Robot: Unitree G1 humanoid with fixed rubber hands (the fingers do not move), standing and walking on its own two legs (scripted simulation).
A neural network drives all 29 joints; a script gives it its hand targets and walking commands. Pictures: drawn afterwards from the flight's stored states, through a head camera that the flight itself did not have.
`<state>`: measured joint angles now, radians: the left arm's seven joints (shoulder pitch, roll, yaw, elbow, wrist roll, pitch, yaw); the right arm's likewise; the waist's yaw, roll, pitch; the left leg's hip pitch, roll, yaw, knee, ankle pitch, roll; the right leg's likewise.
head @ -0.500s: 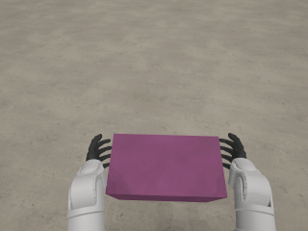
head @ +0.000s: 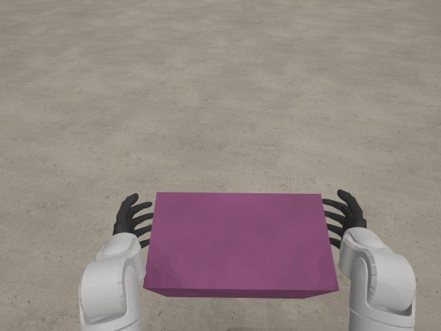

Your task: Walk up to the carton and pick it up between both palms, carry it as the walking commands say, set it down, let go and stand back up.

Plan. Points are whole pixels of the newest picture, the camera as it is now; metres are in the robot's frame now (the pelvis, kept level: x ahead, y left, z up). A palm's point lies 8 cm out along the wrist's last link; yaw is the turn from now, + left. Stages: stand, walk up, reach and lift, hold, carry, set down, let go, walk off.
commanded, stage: carry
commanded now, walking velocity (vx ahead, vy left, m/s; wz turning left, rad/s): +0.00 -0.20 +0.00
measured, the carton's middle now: (236, 250) +0.26 +0.00 +0.00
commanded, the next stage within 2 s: none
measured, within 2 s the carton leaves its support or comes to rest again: neither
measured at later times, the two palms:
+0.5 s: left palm (133, 240) +0.24 +0.17 +0.09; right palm (352, 233) +0.25 -0.19 +0.09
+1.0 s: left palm (167, 245) +0.23 +0.11 +0.09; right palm (392, 247) +0.23 -0.24 +0.08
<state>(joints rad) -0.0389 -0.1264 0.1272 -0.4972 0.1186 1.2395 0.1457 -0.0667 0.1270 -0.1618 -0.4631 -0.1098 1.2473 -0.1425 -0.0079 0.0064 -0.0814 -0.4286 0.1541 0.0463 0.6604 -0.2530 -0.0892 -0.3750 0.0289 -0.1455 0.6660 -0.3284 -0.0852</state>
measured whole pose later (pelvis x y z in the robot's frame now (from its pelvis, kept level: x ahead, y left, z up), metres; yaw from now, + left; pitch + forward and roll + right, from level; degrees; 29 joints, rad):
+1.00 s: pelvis -0.03 -0.06 +0.00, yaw -1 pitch +4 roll -3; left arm -0.09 -0.13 0.12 -0.52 0.10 1.17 0.15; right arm -0.08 0.13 -0.17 -0.52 -0.11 1.17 -0.14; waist 0.02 0.07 0.01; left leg -0.47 0.23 0.08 0.70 -0.28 -0.08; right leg -0.37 0.00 -0.12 0.61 -0.29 0.00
